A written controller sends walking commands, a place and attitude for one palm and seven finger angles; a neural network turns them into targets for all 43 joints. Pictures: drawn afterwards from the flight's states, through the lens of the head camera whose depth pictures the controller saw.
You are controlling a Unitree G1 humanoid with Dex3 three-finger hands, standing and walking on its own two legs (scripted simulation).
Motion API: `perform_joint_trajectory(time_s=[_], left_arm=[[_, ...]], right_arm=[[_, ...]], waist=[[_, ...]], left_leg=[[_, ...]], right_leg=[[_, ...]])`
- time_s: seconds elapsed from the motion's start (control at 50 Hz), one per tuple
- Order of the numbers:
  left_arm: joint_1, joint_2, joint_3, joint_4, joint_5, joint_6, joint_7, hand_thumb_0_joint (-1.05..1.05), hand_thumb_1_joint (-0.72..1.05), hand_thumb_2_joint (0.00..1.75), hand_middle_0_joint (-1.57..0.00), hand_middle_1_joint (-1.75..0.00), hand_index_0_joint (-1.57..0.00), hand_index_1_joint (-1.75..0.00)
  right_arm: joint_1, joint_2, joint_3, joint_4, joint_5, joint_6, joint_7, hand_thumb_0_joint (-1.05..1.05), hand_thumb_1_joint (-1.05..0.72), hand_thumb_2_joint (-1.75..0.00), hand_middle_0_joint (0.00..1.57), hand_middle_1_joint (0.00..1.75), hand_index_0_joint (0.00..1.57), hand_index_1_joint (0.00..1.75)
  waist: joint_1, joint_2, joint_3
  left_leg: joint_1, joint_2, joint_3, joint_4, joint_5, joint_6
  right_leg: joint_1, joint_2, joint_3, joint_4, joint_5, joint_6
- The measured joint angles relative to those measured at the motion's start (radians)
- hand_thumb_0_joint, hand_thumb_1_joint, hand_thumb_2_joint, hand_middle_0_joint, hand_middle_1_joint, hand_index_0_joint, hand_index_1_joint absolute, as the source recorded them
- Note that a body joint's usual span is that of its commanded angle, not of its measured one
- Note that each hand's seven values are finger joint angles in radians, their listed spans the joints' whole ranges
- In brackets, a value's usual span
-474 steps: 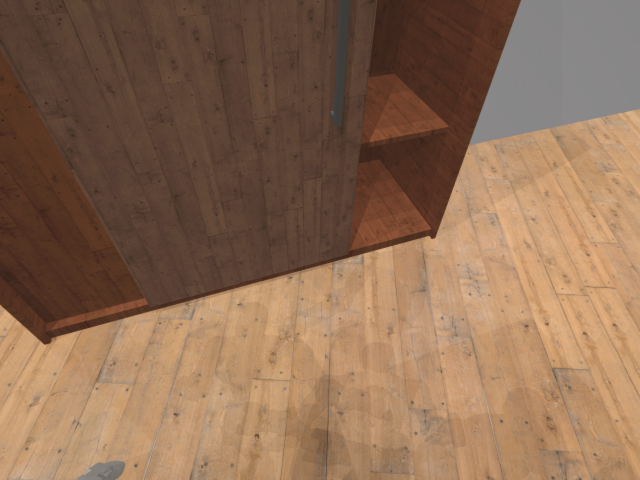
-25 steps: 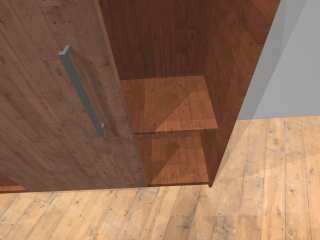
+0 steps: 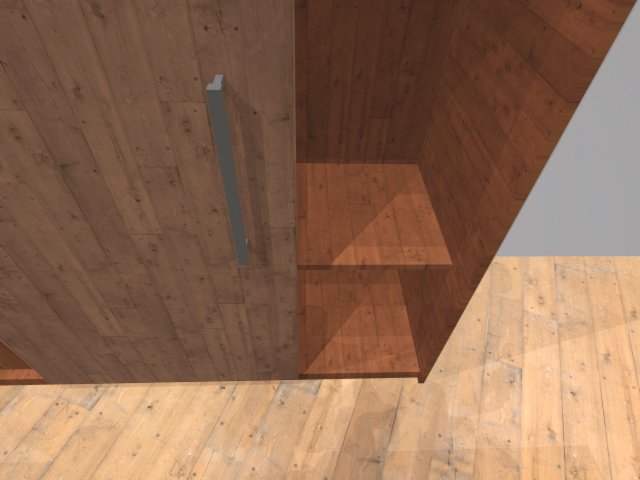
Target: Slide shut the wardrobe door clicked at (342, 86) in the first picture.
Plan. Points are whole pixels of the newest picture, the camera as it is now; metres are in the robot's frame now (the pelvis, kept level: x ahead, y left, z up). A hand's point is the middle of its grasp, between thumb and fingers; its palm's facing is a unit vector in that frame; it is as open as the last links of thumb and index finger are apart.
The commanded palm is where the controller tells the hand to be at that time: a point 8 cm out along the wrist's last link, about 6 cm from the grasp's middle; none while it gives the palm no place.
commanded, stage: come to a stop and stand still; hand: left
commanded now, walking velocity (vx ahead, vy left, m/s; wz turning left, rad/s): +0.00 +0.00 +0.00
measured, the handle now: (233, 184) +0.52 +0.19 +0.08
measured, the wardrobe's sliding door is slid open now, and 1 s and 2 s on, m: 0.39 0.39 0.39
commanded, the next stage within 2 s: look again from close up in 1.16 s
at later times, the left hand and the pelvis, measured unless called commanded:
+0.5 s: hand out of the picture +0.04 +0.15 -0.17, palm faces +0.00 -0.98 -0.19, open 7.3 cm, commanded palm none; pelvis +0.03 -0.02 +0.00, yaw -1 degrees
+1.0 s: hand out of the picture +0.03 +0.11 -0.17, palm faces +0.02 -0.98 -0.17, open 7.3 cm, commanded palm none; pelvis +0.03 -0.06 +0.00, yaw -1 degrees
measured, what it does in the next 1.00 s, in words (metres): shifts its weight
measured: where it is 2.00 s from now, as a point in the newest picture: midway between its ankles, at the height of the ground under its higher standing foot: outside the picture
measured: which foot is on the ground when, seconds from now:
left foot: down 0.00-1.00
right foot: down 0.00-1.00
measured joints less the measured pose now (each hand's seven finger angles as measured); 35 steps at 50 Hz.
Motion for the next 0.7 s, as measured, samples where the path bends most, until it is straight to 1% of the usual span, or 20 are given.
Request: perform_joint_trajectory(time_s=[0.06,0.18,0.3,0.42,0.5,0.7], left_arm=[[0.003,-0.001,-0.001,0.002,-0.001,-0.004,-0.002,0.01,0.91,0.9,-0.2,-0.3,-0.2,-0.3],[0.012,-0.007,-0.004,0.025,-0.006,-0.01,-0.001,0.01,0.91,0.9,-0.2,-0.3,-0.2,-0.3],[0.002,-0.017,-0.006,0.048,-0.013,-0.013,0.004,0.01,0.91,0.9,-0.2,-0.3,-0.2,-0.3],[-0.017,-0.033,-0.007,0.056,-0.014,-0.017,0.006,0.01,0.91,0.9,-0.2,-0.3,-0.2,-0.3],[-0.026,-0.039,-0.006,0.06,-0.013,-0.02,0.011,0.01,0.92,0.9,-0.2,-0.3,-0.2,-0.3],[-0.024,-0.041,-0.003,0.066,-0.013,-0.028,0.012,0.01,0.92,0.9,-0.2,-0.3,-0.2,-0.3]], right_arm=[[0.023,-0.005,0.001,0.021,0.0,0.0,-0.001,0.0,-0.92,-0.89,0.2,0.3,0.2,0.3],[0.063,-0.001,0.005,0.069,0.002,-0.005,-0.005,0.01,-0.91,-0.89,0.2,0.3,0.2,0.3],[0.082,0.014,0.011,0.109,0.005,-0.012,-0.011,0.01,-0.91,-0.89,0.2,0.3,0.2,0.3],[0.078,0.028,0.011,0.133,0.007,-0.015,-0.013,0.01,-0.9,-0.89,0.2,0.3,0.2,0.3],[0.066,0.034,0.008,0.14,0.007,-0.019,-0.014,0.01,-0.9,-0.89,0.2,0.3,0.2,0.3],[0.041,0.025,-0.001,0.15,0.008,-0.019,-0.018,0.01,-0.91,-0.89,0.2,0.3,0.2,0.3]], waist=[[-0.001,-0.003,0.002],[-0.01,-0.005,0.012],[-0.019,-0.005,0.025],[-0.022,0.0,0.026],[-0.023,0.003,0.024],[-0.02,0.01,0.016]], left_leg=[[0.002,-0.007,0.002,-0.02,0.01,0.005],[0.018,-0.008,0.009,-0.043,0.008,0.004],[0.039,-0.002,0.011,-0.043,-0.005,-0.004],[0.052,0.011,0.01,-0.038,-0.019,-0.018],[0.057,0.022,0.008,-0.034,-0.025,-0.029],[0.066,0.049,-0.001,-0.033,-0.032,-0.057]], right_leg=[[-0.001,-0.004,0.007,-0.016,0.01,0.0],[0.011,-0.005,0.014,-0.036,0.015,0.023],[0.028,0.0,0.017,-0.033,0.004,0.049],[0.036,0.012,0.016,-0.023,-0.01,0.061],[0.039,0.022,0.014,-0.016,-0.018,0.059],[0.045,0.048,0.003,-0.006,-0.032,0.033]])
